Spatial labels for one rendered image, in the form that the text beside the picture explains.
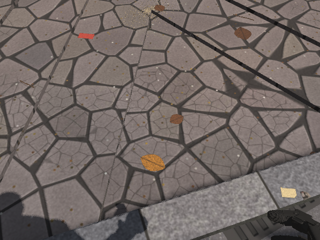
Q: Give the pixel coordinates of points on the robot right hand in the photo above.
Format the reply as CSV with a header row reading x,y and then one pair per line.
x,y
299,220

